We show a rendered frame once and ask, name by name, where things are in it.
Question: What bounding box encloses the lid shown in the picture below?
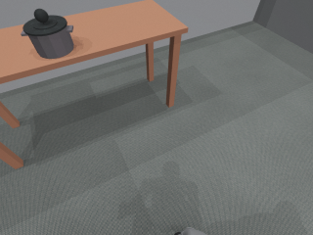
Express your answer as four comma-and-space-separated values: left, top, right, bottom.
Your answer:
22, 15, 67, 36

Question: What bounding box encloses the pot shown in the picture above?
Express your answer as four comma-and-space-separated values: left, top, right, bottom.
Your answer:
21, 25, 74, 59

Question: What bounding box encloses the table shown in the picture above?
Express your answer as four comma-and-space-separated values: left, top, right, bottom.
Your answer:
0, 0, 189, 169

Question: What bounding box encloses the knob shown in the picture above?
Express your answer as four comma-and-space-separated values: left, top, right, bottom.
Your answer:
34, 9, 49, 23

